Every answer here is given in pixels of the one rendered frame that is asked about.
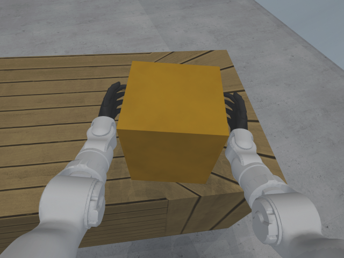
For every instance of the left robot hand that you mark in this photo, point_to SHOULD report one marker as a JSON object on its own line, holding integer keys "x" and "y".
{"x": 109, "y": 104}

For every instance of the pedestal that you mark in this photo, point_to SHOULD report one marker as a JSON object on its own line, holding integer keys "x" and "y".
{"x": 47, "y": 104}

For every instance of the carton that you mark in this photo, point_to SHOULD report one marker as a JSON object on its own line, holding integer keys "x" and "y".
{"x": 173, "y": 124}

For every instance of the robot left upper arm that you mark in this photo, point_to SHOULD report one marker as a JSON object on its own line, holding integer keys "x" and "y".
{"x": 71, "y": 205}

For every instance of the right robot hand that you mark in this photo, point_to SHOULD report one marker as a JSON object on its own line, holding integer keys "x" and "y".
{"x": 238, "y": 113}

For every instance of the right robot forearm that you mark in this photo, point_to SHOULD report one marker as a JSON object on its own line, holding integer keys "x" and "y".
{"x": 252, "y": 174}

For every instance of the robot right upper arm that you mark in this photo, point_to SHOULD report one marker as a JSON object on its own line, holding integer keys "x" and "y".
{"x": 290, "y": 224}

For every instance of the left robot forearm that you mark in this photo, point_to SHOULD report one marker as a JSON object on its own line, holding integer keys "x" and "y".
{"x": 96, "y": 155}

